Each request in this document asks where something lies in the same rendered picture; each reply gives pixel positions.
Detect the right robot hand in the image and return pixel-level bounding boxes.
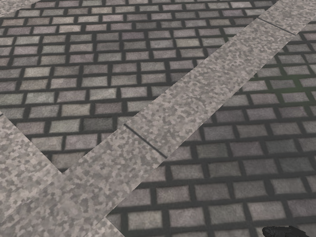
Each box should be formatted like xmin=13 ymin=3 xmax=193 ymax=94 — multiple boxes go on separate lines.
xmin=262 ymin=225 xmax=309 ymax=237

